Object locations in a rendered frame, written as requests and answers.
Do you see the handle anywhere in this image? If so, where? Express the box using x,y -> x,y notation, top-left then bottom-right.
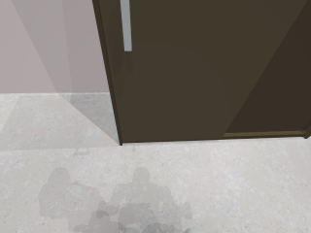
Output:
120,0 -> 132,51

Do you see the wardrobe door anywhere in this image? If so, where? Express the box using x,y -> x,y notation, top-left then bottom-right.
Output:
98,0 -> 307,143
225,0 -> 311,133

